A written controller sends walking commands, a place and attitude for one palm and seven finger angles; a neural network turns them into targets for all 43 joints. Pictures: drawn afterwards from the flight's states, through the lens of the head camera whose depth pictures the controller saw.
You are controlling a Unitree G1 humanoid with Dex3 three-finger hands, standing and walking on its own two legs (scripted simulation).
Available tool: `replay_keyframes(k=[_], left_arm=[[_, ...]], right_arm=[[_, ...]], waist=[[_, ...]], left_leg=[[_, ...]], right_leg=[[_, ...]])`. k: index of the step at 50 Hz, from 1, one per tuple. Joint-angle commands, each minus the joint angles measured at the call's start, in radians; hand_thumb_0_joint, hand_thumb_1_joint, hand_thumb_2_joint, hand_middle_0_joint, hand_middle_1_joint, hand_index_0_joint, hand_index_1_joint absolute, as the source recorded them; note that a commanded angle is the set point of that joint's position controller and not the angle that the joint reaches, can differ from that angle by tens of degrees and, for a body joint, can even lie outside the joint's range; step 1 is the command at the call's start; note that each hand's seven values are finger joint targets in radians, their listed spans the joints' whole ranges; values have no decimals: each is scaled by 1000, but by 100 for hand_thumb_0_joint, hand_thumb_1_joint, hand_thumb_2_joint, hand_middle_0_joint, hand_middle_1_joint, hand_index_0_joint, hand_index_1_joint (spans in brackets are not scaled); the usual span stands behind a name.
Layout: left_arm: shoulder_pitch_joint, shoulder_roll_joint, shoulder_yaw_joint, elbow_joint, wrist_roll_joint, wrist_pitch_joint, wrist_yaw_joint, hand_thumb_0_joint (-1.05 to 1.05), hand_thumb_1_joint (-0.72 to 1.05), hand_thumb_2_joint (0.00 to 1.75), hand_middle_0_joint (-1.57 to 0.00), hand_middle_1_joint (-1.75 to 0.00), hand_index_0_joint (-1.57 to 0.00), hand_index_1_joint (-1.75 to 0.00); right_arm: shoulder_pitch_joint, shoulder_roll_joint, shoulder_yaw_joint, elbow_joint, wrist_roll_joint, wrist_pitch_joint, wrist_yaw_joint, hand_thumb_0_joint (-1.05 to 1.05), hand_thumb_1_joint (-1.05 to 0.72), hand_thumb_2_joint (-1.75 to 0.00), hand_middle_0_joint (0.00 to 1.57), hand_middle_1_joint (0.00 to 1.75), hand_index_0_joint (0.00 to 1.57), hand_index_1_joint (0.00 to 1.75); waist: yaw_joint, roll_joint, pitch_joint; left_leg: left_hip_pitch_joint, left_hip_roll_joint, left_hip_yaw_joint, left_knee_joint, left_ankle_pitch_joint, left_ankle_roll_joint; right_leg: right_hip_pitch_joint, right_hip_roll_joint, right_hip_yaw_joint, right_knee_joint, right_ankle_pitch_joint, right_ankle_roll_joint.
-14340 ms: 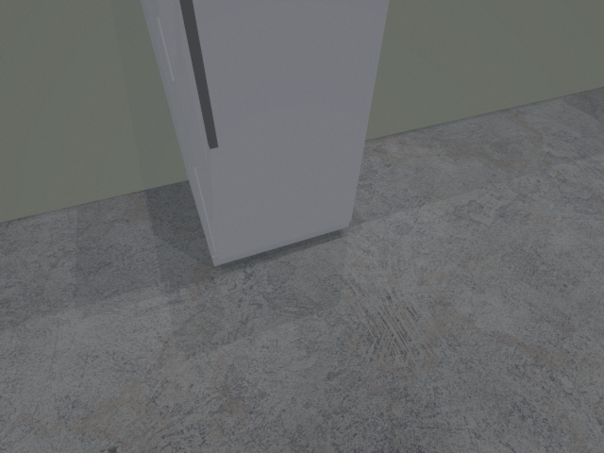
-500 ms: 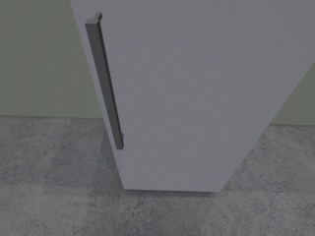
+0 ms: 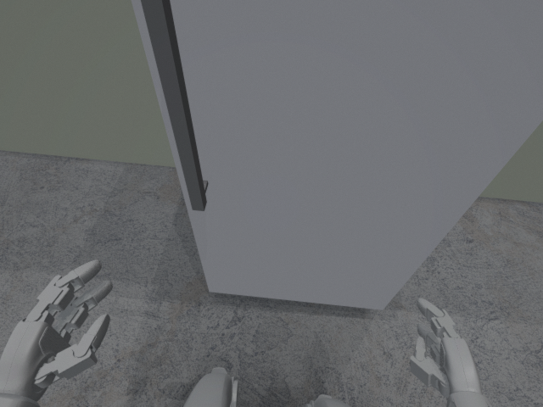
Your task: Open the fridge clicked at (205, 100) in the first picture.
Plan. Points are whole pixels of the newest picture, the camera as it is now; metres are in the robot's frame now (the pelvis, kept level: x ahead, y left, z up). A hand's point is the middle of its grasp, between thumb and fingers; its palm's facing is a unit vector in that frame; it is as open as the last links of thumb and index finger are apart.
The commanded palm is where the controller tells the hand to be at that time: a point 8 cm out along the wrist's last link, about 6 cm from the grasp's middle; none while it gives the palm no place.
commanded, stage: raise the hand to about handle height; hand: left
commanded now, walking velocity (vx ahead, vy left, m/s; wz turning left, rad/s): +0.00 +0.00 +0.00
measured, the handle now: (183, 99) +0.49 +0.18 +0.18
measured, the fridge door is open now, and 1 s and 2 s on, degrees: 0 0 0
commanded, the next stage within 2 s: move the hooked fingers beside the handle in 1.72 s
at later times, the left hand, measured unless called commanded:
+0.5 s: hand (66, 294) +0.23 +0.28 +0.08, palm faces +0.03 -1.00 -0.06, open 11.3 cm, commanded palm +0.20 +0.32 +0.09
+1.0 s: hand (33, 248) +0.26 +0.31 +0.13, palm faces +0.04 -1.00 -0.06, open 13.8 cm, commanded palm +0.23 +0.35 +0.14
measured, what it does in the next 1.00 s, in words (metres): stands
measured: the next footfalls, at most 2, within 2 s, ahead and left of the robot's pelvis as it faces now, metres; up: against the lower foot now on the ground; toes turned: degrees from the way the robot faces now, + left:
none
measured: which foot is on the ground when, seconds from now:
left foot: down 0.00-1.00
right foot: down 0.00-1.00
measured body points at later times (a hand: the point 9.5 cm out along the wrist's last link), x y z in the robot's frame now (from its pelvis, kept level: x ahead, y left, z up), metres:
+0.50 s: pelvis +0.01 +0.02 +0.02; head +0.06 +0.03 +0.47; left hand +0.22 +0.33 +0.09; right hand +0.17 -0.23 -0.05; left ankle +0.07 +0.12 -0.66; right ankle +0.00 -0.10 -0.66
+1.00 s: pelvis +0.01 +0.04 +0.05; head +0.03 +0.05 +0.50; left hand +0.25 +0.36 +0.14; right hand +0.20 -0.19 -0.01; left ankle +0.07 +0.12 -0.66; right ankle +0.00 -0.10 -0.66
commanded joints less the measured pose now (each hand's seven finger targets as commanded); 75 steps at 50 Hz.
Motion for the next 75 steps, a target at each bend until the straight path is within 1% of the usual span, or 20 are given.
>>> replay_keyframes(k=[1,5,9,13,15,18,22,25,27,29,32,41,53,57,58,65,68,70,73,75], left_arm=[[-192,255,112,-460,-54,-63,36,0,43,70,-23,-60,-23,-60],[-210,247,57,-435,-8,1,46,0,34,66,-24,-66,-24,-66],[-136,297,125,-393,-26,99,20,0,25,62,-25,-72,-25,-72],[-45,270,165,-331,-57,162,38,0,15,58,-25,-78,-25,-78],[-17,254,164,-366,-59,158,58,0,11,56,-26,-81,-26,-81],[-18,235,145,-333,-47,156,79,0,4,53,-26,-86,-26,-86],[-77,236,113,-368,-30,135,88,0,-6,49,-27,-92,-27,-92],[-124,265,112,-425,-18,126,95,0,-13,46,-27,-96,-27,-96],[-152,265,106,-438,-14,129,108,0,-17,44,-28,-99,-28,-99],[-174,286,123,-427,-14,143,112,0,-22,42,-28,-102,-28,-102],[-195,287,114,-424,-7,167,115,0,-29,39,-29,-107,-29,-107],[-297,299,105,-381,3,257,107,0,-50,30,-30,-120,-30,-120],[-465,367,143,-298,12,320,89,0,-50,30,-30,-120,-30,-120],[-521,380,140,-317,15,326,83,0,-50,30,-30,-120,-30,-120],[-525,394,150,-304,15,329,82,0,-50,30,-30,-120,-30,-120],[-509,377,144,-221,12,363,67,0,-50,30,-30,-120,-30,-120],[-511,386,151,-216,11,356,65,0,-50,30,-30,-120,-30,-120],[-537,393,153,-244,14,344,70,0,-50,30,-30,-120,-30,-120],[-541,411,166,-269,20,321,86,0,-50,30,-30,-120,-30,-120],[-547,406,169,-284,16,310,86,0,-50,30,-30,-120,-30,-120]], right_arm=[[18,-125,-37,-137,4,-68,-55,0,-90,-90,20,30,20,30],[35,-127,-23,-82,3,-77,-84,0,-90,-90,20,30,20,30],[26,-125,-19,-83,12,-76,-90,0,-90,-90,20,30,20,30],[8,-109,-19,-93,12,-67,-77,0,-90,-90,20,30,20,30],[13,-105,-22,-102,11,-67,-67,0,-90,-90,20,30,20,30],[20,-112,-24,-105,10,-64,-59,0,-90,-90,20,30,20,30],[44,-129,-21,-112,14,-65,-61,0,-90,-90,20,30,20,30],[50,-133,-14,-119,14,-68,-67,0,-90,-90,20,30,20,30],[50,-134,-10,-116,16,-71,-73,0,-90,-90,20,30,20,30],[56,-139,-6,-113,16,-64,-76,0,-90,-90,20,30,20,30],[48,-136,2,-115,20,-59,-80,0,-90,-90,20,30,20,30],[40,-139,16,-130,23,-39,-83,0,-90,-90,20,30,20,30],[27,-139,32,-117,26,-27,-101,0,-90,-90,20,30,20,30],[23,-136,33,-116,31,-29,-104,0,-90,-90,20,30,20,30],[28,-138,33,-111,28,-29,-103,0,-90,-90,20,30,20,30],[32,-142,30,-109,33,-25,-99,0,-90,-90,20,30,20,30],[33,-146,26,-109,32,-23,-95,0,-90,-90,20,30,20,30],[28,-144,25,-113,32,-21,-95,0,-90,-90,20,30,20,30],[32,-141,23,-109,30,-23,-99,0,-90,-90,20,30,20,30],[33,-137,24,-105,30,-24,-100,0,-90,-90,20,30,20,30]], waist=[[-23,106,-183],[-58,124,-117],[-17,132,-189],[19,72,-195],[22,62,-223],[17,24,-162],[-6,37,-154],[0,111,-178],[-9,102,-157],[-6,97,-154],[-3,153,-141],[-6,142,-115],[0,120,-90],[-5,162,-110],[0,125,-113],[2,100,-93],[3,67,-86],[1,118,-99],[3,96,-102],[-1,126,-127]], left_leg=[[168,-36,-47,-64,71,35],[163,-26,-67,-70,93,39],[203,-31,-68,-105,175,38],[236,-34,-74,-160,231,30],[267,-38,-70,-186,249,28],[262,-39,-71,-214,227,25],[303,-40,-73,-252,169,29],[361,-37,-78,-281,169,27],[381,-34,-92,-306,139,26],[392,-33,-94,-321,151,24],[426,-32,-102,-350,132,19],[489,-29,-115,-411,146,11],[547,-31,-118,-472,133,15],[594,-31,-117,-487,154,14],[594,-30,-116,-489,180,16],[586,-38,-98,-498,195,20],[570,-40,-83,-485,205,26],[580,-43,-79,-486,198,25],[584,-41,-78,-483,206,28],[602,-44,-70,-477,232,29]], right_leg=[[4,5,186,-288,-1,31],[-21,16,162,-285,84,30],[86,5,159,-305,198,39],[147,12,114,-312,284,42],[153,13,90,-307,317,45],[131,25,69,-318,280,37],[95,27,48,-335,206,37],[107,30,38,-335,205,25],[98,32,26,-344,185,25],[120,34,23,-353,200,22],[127,33,15,-365,199,20],[174,40,1,-413,234,18],[239,35,11,-485,242,15],[249,30,12,-498,256,16],[271,32,12,-506,275,13],[286,26,13,-530,295,19],[296,26,25,-539,302,20],[291,24,28,-535,294,21],[304,25,32,-540,294,20],[312,23,36,-536,327,22]])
